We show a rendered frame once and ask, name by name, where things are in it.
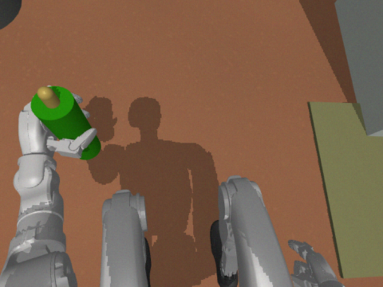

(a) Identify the right robot hand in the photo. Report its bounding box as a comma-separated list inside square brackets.
[288, 240, 338, 287]

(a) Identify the left robot arm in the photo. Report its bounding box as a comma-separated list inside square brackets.
[0, 153, 78, 287]

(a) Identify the left robot hand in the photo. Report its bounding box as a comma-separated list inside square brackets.
[19, 86, 97, 158]

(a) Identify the right robot foot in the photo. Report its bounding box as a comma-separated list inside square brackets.
[210, 220, 238, 287]

